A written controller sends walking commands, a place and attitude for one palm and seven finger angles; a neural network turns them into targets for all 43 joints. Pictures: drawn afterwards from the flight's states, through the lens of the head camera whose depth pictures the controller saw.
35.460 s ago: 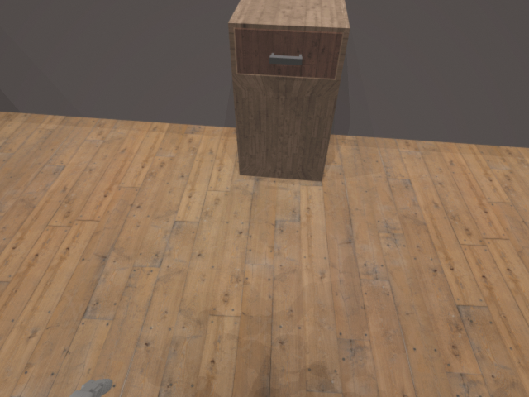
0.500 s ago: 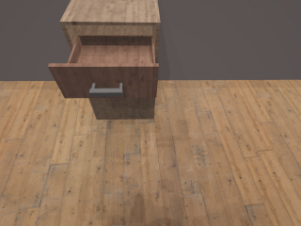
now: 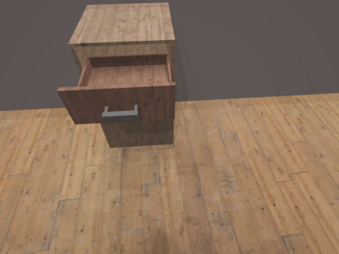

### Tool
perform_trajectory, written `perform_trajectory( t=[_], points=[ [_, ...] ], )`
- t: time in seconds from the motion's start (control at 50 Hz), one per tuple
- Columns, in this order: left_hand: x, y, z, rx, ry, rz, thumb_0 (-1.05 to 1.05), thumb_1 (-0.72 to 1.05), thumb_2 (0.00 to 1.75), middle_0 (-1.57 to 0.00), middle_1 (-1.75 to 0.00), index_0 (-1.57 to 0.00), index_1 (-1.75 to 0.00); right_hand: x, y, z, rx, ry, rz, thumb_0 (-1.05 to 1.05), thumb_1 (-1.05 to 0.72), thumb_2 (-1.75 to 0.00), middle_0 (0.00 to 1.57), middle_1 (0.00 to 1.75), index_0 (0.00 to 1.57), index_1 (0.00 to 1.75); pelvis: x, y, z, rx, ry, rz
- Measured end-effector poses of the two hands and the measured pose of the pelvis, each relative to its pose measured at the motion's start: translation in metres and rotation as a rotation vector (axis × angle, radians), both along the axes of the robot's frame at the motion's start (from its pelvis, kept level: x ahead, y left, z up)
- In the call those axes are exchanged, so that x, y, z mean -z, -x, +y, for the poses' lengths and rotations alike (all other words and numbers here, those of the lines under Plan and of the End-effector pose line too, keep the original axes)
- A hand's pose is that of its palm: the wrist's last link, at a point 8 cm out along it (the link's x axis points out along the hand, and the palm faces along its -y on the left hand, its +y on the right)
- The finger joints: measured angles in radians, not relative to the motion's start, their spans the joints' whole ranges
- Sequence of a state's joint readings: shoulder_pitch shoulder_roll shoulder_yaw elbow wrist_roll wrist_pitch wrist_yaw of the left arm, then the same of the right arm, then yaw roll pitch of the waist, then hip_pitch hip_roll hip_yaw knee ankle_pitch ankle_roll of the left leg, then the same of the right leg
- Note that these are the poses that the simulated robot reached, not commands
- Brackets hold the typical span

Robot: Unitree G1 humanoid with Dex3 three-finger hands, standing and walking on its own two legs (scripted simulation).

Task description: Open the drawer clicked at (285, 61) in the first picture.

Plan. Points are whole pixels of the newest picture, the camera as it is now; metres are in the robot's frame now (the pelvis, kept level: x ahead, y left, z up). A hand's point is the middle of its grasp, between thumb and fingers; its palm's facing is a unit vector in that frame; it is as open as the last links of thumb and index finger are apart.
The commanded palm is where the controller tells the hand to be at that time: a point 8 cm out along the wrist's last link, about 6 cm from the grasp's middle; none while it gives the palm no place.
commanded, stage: let the arm hang, fingers relaxed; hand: left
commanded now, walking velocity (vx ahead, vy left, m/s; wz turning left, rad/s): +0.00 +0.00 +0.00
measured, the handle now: (120, 111) +0.60 +0.21 -0.08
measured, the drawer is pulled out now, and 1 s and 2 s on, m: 0.29 0.29 0.29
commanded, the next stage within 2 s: look to check the result in 0.14 s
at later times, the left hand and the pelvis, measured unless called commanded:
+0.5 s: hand out of the picture +0.02 +0.18 -0.17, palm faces +0.01 -0.98 -0.20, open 7.3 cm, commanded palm none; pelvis +0.01 +0.01 +0.00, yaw +0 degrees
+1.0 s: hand out of the picture +0.04 +0.18 -0.17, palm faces +0.00 -0.98 -0.22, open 7.3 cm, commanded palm none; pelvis +0.02 +0.00 +0.00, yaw -1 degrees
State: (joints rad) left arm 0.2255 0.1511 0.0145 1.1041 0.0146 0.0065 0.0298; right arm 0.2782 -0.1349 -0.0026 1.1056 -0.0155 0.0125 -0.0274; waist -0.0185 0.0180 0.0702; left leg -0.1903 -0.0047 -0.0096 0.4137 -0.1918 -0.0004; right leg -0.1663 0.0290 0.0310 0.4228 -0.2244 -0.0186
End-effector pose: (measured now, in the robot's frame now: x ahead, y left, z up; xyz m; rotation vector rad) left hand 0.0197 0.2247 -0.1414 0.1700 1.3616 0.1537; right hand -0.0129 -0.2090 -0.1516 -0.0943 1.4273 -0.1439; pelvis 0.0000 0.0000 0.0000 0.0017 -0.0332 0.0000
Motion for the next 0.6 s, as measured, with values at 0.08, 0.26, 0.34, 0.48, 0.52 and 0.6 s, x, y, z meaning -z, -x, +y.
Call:
perform_trajectory(
  t=[0.08,0.26,0.34,0.48,0.52,0.6],
  points=[
    [0.001,0.002,0.0,-0.002,0.005,0.011,0.01,0.92,0.9,-0.2,-0.29,-0.2,-0.3,-0.001,0.002,0.001,0.007,0.006,0.011,0.0,-0.9,-0.9,0.2,0.3,0.2,0.3,0.0,-0.002,0.001,0.002,0.001,0.003],
    [0.002,0.008,0.002,-0.009,0.008,0.044,0.01,0.91,0.9,-0.2,-0.29,-0.2,-0.3,-0.002,-0.001,0.001,0.013,0.015,0.017,0.0,-0.9,-0.9,0.2,0.3,0.2,0.3,-0.001,-0.006,0.004,0.006,0.001,0.005],
    [0.002,0.01,0.003,-0.012,0.007,0.052,0.01,0.91,0.9,-0.2,-0.29,-0.2,-0.3,-0.002,-0.006,0.001,0.01,0.017,0.009,0.0,-0.9,-0.9,0.2,0.3,0.2,0.3,-0.001,-0.007,0.005,0.007,0.001,0.004],
    [0.001,0.008,0.004,-0.013,0.007,0.057,0.01,0.91,0.9,-0.2,-0.29,-0.2,-0.3,-0.002,-0.015,0.001,0.003,0.019,-0.001,0.0,-0.91,-0.9,0.2,0.3,0.2,0.3,-0.001,-0.01,0.006,0.007,0.0,0.008],
    [0.001,0.006,0.004,-0.014,0.006,0.056,0.01,0.91,0.9,-0.2,-0.29,-0.2,-0.3,-0.002,-0.017,0.001,0.002,0.02,-0.003,0.0,-0.91,-0.9,0.2,0.3,0.2,0.3,-0.001,-0.011,0.006,0.007,-0.001,0.009],
    [0.001,0.002,0.005,-0.011,0.003,0.051,0.01,0.91,0.9,-0.2,-0.29,-0.2,-0.3,-0.002,-0.02,-0.001,0.002,0.022,-0.006,0.0,-0.91,-0.9,0.2,0.3,0.2,0.3,-0.001,-0.013,0.006,0.007,-0.001,0.009]
  ],
)
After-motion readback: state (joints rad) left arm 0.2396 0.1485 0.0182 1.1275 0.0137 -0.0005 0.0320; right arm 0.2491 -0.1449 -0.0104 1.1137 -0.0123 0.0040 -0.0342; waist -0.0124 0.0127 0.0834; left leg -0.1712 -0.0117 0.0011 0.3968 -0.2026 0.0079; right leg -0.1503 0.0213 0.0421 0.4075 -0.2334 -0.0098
